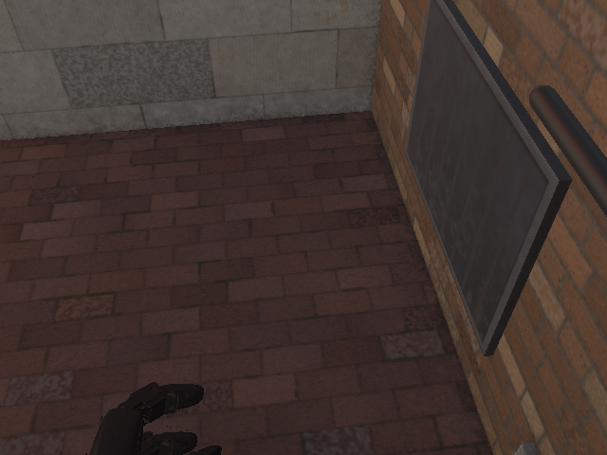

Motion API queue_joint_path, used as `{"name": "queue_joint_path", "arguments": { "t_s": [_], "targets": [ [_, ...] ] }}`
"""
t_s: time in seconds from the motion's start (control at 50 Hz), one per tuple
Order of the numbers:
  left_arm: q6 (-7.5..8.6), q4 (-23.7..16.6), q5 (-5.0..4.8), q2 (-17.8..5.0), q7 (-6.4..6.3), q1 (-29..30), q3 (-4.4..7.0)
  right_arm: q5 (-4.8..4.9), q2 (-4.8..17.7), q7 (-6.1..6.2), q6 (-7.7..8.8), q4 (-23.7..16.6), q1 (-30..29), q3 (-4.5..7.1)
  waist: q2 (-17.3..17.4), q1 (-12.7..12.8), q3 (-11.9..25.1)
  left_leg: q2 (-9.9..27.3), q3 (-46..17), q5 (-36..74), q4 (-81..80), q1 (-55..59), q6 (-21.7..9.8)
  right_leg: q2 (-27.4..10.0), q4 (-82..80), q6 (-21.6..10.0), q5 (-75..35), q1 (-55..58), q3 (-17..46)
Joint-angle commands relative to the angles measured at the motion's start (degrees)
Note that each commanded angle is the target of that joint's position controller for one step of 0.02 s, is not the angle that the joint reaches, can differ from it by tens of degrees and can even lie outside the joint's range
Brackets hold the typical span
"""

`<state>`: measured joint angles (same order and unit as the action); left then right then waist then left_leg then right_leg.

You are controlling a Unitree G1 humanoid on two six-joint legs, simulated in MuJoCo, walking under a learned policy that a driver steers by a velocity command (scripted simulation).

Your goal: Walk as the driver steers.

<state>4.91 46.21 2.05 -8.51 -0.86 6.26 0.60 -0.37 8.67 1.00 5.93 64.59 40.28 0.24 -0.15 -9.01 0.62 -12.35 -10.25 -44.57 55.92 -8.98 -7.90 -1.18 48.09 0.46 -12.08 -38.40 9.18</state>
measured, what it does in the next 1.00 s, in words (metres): goes down: right foot 0.17 m lower, then left foot 0.17 m lower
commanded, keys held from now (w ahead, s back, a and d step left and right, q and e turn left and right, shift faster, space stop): w+q+shift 0.42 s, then w+e+shift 0.58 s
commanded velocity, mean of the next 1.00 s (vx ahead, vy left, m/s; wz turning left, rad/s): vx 1.00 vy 0.00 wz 0.23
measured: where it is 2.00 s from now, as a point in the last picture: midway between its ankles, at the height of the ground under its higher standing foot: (244, 201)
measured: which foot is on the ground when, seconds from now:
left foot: down 0.00-0.08, up 0.10-0.42, down 0.44-0.76, up 0.78-1.00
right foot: up 0.00-0.08, down 0.10-0.42, up 0.44-0.74, down 0.76-1.00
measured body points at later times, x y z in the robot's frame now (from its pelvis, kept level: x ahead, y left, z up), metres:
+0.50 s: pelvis +0.43 -0.01 -0.30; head +0.45 -0.02 +0.15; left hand +0.24 +0.19 -0.43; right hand +0.70 -0.18 -0.41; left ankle +0.43 +0.01 -1.00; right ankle +0.33 -0.17 -0.78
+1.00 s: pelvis +0.91 +0.07 -0.44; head +0.94 +0.07 +0.01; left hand +0.76 +0.27 -0.58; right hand +1.20 -0.06 -0.52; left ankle +1.02 +0.26 -1.12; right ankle +0.80 -0.02 -1.17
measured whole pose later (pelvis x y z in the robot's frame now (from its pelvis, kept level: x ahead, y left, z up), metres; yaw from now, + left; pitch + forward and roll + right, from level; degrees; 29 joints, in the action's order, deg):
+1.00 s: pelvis +0.91 +0.07 -0.44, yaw +10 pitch +2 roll +0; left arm 3.8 60.1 0.7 -9.1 -0.4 -30.1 3.1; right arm -2.0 10.4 -1.6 4.6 44.1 -4.5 -1.1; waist 1.5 5.3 -1.8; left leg 4.1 -3.1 -9.8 48.1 -38.8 0.9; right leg 8.4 28.0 -6.5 25.1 -3.7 6.2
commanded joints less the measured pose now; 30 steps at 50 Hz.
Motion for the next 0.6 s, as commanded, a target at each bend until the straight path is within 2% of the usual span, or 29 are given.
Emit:
{"name": "queue_joint_path", "arguments": {
  "t_s": [0.02, 0.04, 0.06, 0.08, 0.1, 0.12, 0.14, 0.16, 0.18, 0.2, 0.22, 0.24, 0.26, 0.28, 0.3, 0.32, 0.34, 0.38, 0.4, 0.42, 0.44, 0.46, 0.48, 0.5, 0.52, 0.54, 0.56, 0.58, 0.6],
  "targets": [
    [-0.15, -2.1, -2.4, -1.2, 1.34, -4.7, 0.35, 0.24, 6.5, -0.56, 0.82, -6.1, -6.6, 1.26, 2.6, 2.9, -5.5, 5.9, -15.1, 34.1, -9.8, -30.9, -5.6, 6.6, -12.2, 1.9, -12.1, 33.8, -11.6],
    [-0.44, 1.0, -2.09, -1.9, 0.6, -15.7, 1.04, -0.63, 4.9, -0.44, 0.12, -6.0, -8.9, 1.04, 7.2, 8.2, -0.7, 5.1, -13.6, 33.2, 2.5, -33.3, -4.5, 5.9, -5.4, 1.1, -19.2, 44.8, -10.3],
    [-0.15, 3.1, -2.05, -5.3, -0.08, -28.9, 2.24, -0.66, 8.9, -1.07, -0.1, -7.7, -13.4, 2.2, 6.6, 16.5, 4.3, 2.9, -8.9, 44.4, 16.6, -28.3, -3.0, 5.0, -11.6, 0.2, -17.9, 51.8, -9.0],
    [-0.17, 7.5, -1.12, -8.9, -0.47, -43.0, 3.78, -1.03, 12.2, -1.21, -0.7, -8.7, -18.7, 3.49, 4.5, 25.5, 8.3, 3.2, -6.1, 54.2, 34.2, -29.7, -1.8, 1.9, -17.9, -0.7, -14.2, 61.8, -7.4],
    [-0.06, 11.3, -0.52, -14.0, -0.25, -50.5, 5.76, -0.8, 9.4, -0.71, -0.91, -9.0, -23.3, 3.89, -4.8, 29.2, 4.6, -2.5, -3.8, 15.8, 62.6, -39.5, -0.6, -6.3, -23.1, -4.7, -14.1, 67.3, -0.4],
    [0.79, 11.1, 0.87, -14.2, 1.29, -43.7, 5.38, 1.25, 5.8, 1.35, -1.43, -13.6, -18.8, 3.44, -6.2, 18.5, 2.6, 1.8, -0.1, 6.4, 70.4, -51.2, -0.8, -17.2, -7.1, -4.6, -27.4, 68.5, 6.7],
    [1.35, 7.7, 0.66, -10.6, 1.91, -33.7, 4.19, 1.64, 5.6, 2.03, -1.57, -14.0, -10.5, 2.72, -8.1, 10.1, 4.7, 8.3, 2.9, 14.0, 59.1, -55.4, -0.4, -22.4, -11.6, -6.8, -17.6, 63.7, 16.7],
    [2.62, 7.1, -0.07, -6.6, 2.43, -30.9, 3.8, -1.54, 6.8, 1.82, -2.68, -11.8, -14.2, 3.26, -2.2, 10.4, -2.6, 11.9, 3.1, 18.3, 50.5, -57.7, -1.2, -20.7, -15.1, -8.5, -2.0, 54.2, 13.2],
    [3.4, 7.6, -0.86, -5.5, 2.83, -31.7, 3.34, -3.28, 5.6, 1.86, -3.28, -11.8, -16.4, 3.22, -0.8, 10.4, -5.5, 12.5, 4.4, 16.6, 52.5, -55.9, -1.6, -19.9, -13.3, -9.9, -5.1, 45.1, 10.5],
    [4.63, 9.2, 0.38, -8.1, 1.77, -31.4, 3.99, -4.52, 6.3, 0.67, -3.22, -16.1, -23.7, 3.33, -9.7, 10.2, -6.9, 17.8, 0.3, 23.1, 39.5, -58.8, -1.0, -24.7, -12.5, -12.5, 16.4, 37.2, 18.8],
    [4.93, 9.7, -0.67, -4.2, 0.74, -26.6, 2.49, -3.24, 7.5, -1.06, -3.85, -19.6, -32.7, 3.21, -0.2, 7.2, -14.0, 18.1, 2.0, 38.9, 15.6, -41.1, 1.3, -16.5, -16.7, -7.2, 29.6, 9.3, 7.3],
    [4.61, 9.8, -0.61, -4.9, 0.15, -22.9, 2.37, -2.36, 5.1, -2.04, -4.35, -19.7, -31.0, 3.15, -2.2, 3.9, -14.8, 15.1, 7.6, 48.4, 7.7, -23.7, 2.8, -13.9, -16.4, -6.3, 31.8, -5.8, 1.0],
    [4.15, 8.6, -0.36, -10.6, -0.39, -21.5, 3.6, -3.0, 5.5, -2.21, -5.33, -15.3, -24.0, 3.6, -6.3, 2.9, -10.4, 12.6, 11.3, 47.6, 16.0, -21.5, 3.0, -15.8, -12.4, -6.8, 23.4, -0.9, 3.3],
    [5.05, 8.9, -1.27, -9.1, -0.8, -24.1, 3.65, -4.01, 5.7, -3.03, -5.35, -16.0, -25.7, 3.47, -4.3, 3.4, -6.9, 15.4, 8.2, 59.1, 15.9, -27.0, 1.2, -15.6, -4.4, -4.7, 30.2, 6.2, 2.9],
    [6.05, 9.3, -2.02, -6.2, -0.46, -28.1, 2.78, -3.83, 5.2, -3.36, -4.73, -17.7, -31.2, 2.97, 0.7, 6.2, -7.9, 13.6, 11.5, 70.1, 5.3, -29.5, 0.5, -11.1, -2.4, -2.7, 39.8, 6.9, -3.9],
    [6.6, 9.8, -2.26, -5.7, -0.04, -27.4, 2.49, -2.69, 3.1, -3.93, -3.67, -19.0, -36.3, 1.5, 1.9, 7.1, -7.8, 12.4, 13.5, 85.2, -6.6, -18.9, 0.9, -6.9, -2.0, -1.2, 50.0, 0.5, -10.4],
    [6.34, 9.0, -2.58, -8.5, 0.33, -24.2, 2.64, -1.97, 3.7, -4.41, -3.3, -19.1, -36.5, 1.44, -1.8, 7.0, -5.2, 10.8, 15.7, 83.4, -8.6, -10.6, 0.9, -7.3, -3.8, -1.4, 46.2, 0.5, -12.5],
    [3.19, 11.2, -2.43, -9.1, -0.81, -31.4, 2.46, -1.59, 7.2, -3.48, -4.91, -18.8, -37.7, 1.7, -3.9, 9.6, -9.4, 6.3, 26.1, 65.6, -11.6, -1.8, 1.0, -9.8, 4.1, -1.2, 23.6, 1.0, -15.8],
    [2.54, 11.7, -1.26, -11.8, -1.49, -29.7, 2.72, -2.6, 9.3, -2.86, -5.61, -15.8, -27.0, 2.88, -6.2, 3.8, -5.7, 8.7, 22.8, 63.9, -8.5, 7.9, -1.4, -12.8, 18.8, -1.9, 12.8, 1.0, -14.0],
    [1.7, 10.7, -0.14, -14.0, -1.59, -28.9, 3.46, -2.14, 14.4, -2.08, -6.11, -11.2, -16.8, 5.22, -1.3, -0.3, -1.1, 6.3, 23.4, 55.3, -11.8, 18.2, -3.6, -11.0, 34.5, 0.0, -0.8, 1.2, -19.7],
    [0.61, 10.5, 0.16, -13.1, -2.06, -26.1, 2.83, -3.4, 17.0, -2.5, -5.79, -8.8, -7.4, 6.43, 8.9, -7.1, -3.1, 11.3, 13.0, 54.4, -21.4, 33.2, -9.3, -5.4, 65.4, 1.4, 29.4, -16.5, -19.2],
    [0.9, 6.5, 0.26, -14.9, -1.88, -24.4, 3.51, -1.43, 21.7, -1.88, -5.25, -6.6, -4.0, 7.31, 14.6, -5.8, 0.4, 20.4, -0.9, 60.5, -11.9, 43.0, -11.0, -3.8, 69.0, 2.2, 55.3, -29.9, -13.3],
    [1.16, 5.7, 1.44, -14.7, -1.37, -29.7, 2.95, -0.48, 20.0, -1.06, -4.75, -7.6, -4.8, 6.09, 2.5, -1.5, 4.6, 26.1, -9.1, 58.9, -11.9, 40.1, -11.5, -7.0, 61.2, 0.4, 54.0, -31.0, -5.8],
    [1.45, 5.2, 0.94, -13.6, -1.01, -28.9, 3.08, -2.15, 17.0, -0.44, -3.55, -7.4, -8.6, 4.99, -7.2, 2.2, 2.1, 28.3, -9.5, 51.1, -16.0, 33.1, -9.2, -5.8, 51.0, -2.2, 44.1, -32.7, -2.9],
    [0.38, 2.9, -0.16, -10.4, -0.45, -28.9, 2.52, -3.89, 18.3, 0.49, -3.16, -10.5, -20.7, 5.34, -4.9, 9.7, -0.1, 37.3, -19.9, 27.2, -26.2, 12.2, -13.0, -7.1, 34.6, -0.7, 40.3, -25.1, -1.2],
    [-1.13, 1.8, 1.39, -12.5, 0.02, -22.3, 3.18, -4.09, 16.6, 0.65, -1.76, -13.2, -28.8, 4.7, -5.9, 11.4, -7.4, 39.2, -23.9, 21.5, -32.1, -7.3, -14.2, -9.7, 23.4, 0.6, 37.9, -14.8, 2.8],
    [-2.38, 4.3, 1.23, -12.6, -0.69, -25.7, 3.39, -5.6, 16.2, -0.42, 0.03, -14.4, -30.6, 4.28, -8.6, 12.3, -8.6, 36.4, -17.3, 30.2, -31.8, -18.0, -14.7, -6.5, 20.2, 1.1, 33.6, -3.1, -0.7],
    [-2.93, 6.5, 0.46, -10.5, -0.79, -29.8, 3.2, -5.58, 14.8, -1.51, 1.51, -13.6, -31.4, 4.3, -5.0, 14.2, -7.7, 31.0, -8.1, 34.2, -25.4, -23.9, -12.1, -5.1, 15.4, 0.2, 17.8, 4.8, -3.3],
    [-2.42, 7.7, -1.14, -6.7, 0.1, -31.4, 2.57, -2.41, 8.9, -0.87, 2.99, -12.8, -34.9, 3.28, -2.5, 16.9, -8.2, 24.0, 3.0, 20.4, -21.4, -32.6, -5.3, -6.7, 2.1, -0.2, -4.1, 14.8, -2.3]
  ]
}}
